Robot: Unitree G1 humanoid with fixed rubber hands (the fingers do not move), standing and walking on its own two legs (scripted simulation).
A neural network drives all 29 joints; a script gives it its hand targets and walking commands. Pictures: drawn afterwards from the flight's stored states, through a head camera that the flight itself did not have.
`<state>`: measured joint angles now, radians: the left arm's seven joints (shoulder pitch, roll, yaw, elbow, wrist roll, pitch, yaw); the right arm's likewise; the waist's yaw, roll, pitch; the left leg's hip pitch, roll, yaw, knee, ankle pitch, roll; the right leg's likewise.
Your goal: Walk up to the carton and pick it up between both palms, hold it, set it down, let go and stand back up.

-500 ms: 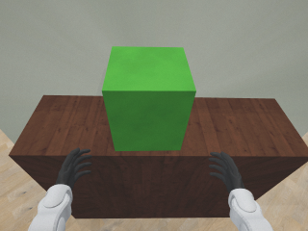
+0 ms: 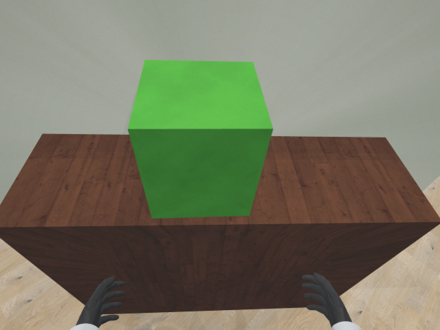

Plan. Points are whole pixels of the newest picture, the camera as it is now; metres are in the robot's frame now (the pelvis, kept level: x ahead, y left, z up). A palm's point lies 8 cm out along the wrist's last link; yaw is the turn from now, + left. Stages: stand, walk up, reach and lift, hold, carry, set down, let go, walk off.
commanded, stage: let go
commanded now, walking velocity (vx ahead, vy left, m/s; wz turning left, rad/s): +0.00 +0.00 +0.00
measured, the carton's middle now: (200, 143) +0.45 +0.03 +0.10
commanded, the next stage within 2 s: stand in 0.38 s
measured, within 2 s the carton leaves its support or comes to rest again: neither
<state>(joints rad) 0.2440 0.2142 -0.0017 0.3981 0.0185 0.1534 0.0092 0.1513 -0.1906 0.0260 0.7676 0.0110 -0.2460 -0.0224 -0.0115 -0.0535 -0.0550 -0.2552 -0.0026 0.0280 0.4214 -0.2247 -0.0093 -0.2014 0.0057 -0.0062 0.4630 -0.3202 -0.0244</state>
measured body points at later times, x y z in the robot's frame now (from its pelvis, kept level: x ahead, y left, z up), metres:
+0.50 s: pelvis -0.02 +0.00 +0.00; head -0.03 +0.01 +0.45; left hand +0.12 +0.24 -0.09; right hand +0.11 -0.24 -0.11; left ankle -0.01 +0.13 -0.74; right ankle -0.05 -0.10 -0.74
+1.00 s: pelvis -0.01 +0.02 +0.00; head -0.03 +0.03 +0.45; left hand +0.01 +0.27 -0.14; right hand +0.01 -0.23 -0.14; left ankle -0.01 +0.13 -0.74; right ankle -0.05 -0.10 -0.74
